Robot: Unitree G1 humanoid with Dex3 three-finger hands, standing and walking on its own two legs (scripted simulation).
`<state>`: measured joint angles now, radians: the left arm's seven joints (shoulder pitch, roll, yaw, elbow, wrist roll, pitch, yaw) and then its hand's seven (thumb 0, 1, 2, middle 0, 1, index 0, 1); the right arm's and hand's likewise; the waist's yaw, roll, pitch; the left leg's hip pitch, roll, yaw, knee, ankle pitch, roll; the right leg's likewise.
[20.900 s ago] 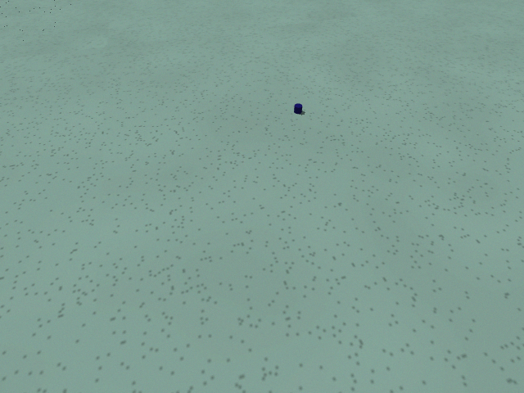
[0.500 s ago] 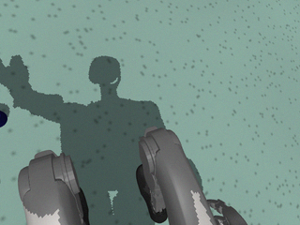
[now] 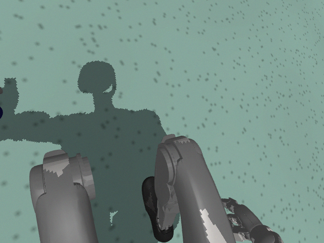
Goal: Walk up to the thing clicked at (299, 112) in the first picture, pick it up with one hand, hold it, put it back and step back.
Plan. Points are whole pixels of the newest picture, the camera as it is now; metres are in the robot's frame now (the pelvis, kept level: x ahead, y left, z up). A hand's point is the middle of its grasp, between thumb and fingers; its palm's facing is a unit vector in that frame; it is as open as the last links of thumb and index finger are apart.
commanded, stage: rest palm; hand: left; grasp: from above
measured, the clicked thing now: out of the picture +0.44 +0.36 -0.28
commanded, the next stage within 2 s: close in 1.36 s
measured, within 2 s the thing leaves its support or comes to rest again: neither
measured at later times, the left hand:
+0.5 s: hand out of the picture +0.43 +0.33 -0.24, palm faces -0.48 -0.21 -0.85, open 14.0 cm
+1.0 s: hand out of the picture +0.42 +0.34 -0.25, palm faces -0.42 -0.15 -0.89, open 13.9 cm
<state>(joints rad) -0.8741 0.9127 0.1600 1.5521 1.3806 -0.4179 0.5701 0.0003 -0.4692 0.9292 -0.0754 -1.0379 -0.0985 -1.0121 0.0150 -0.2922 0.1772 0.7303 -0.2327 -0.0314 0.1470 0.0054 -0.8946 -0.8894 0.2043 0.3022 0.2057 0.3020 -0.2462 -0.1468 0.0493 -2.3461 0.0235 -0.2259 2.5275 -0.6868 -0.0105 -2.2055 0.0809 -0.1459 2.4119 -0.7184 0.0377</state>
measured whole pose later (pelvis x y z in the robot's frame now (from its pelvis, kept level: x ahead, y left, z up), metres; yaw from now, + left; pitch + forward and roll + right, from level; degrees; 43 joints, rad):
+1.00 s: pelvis +0.00 +0.00 -0.01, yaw -3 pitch +26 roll -14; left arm -0.98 1.01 0.10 1.73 1.29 -0.26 0.65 0.00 -0.46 0.93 -0.08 -1.02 -0.10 -1.00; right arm 0.02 -0.31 0.30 0.70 -0.28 -0.21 0.22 0.00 -0.90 -0.89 0.20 0.30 0.20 0.30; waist -0.32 -0.18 0.12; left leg -2.36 0.03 -0.28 2.57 -0.70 -0.01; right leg -2.21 0.11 -0.18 2.41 -0.70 0.06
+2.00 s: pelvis +0.00 +0.00 +0.00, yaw -4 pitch +25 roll -15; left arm -0.97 1.05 0.14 1.71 1.26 -0.27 0.62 0.00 -0.13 0.68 -0.28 -0.93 -0.33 -0.87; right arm 0.02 -0.32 0.34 0.67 -0.29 -0.22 0.23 0.00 -0.89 -0.89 0.20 0.30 0.20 0.30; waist -0.33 -0.19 0.16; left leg -2.34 0.04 -0.30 2.57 -0.72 -0.01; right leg -2.19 0.11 -0.20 2.40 -0.70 0.06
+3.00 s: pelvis +0.00 +0.00 -0.01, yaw -4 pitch +24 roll -15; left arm -0.96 1.06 0.13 1.73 1.26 -0.29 0.64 -0.04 0.40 0.26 -0.69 -0.56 -0.93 -0.53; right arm 0.03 -0.33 0.35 0.67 -0.30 -0.22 0.22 0.01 -0.89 -0.89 0.20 0.30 0.20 0.30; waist -0.33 -0.18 0.17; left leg -2.34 0.04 -0.30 2.58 -0.71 -0.01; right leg -2.19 0.12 -0.20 2.40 -0.69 0.07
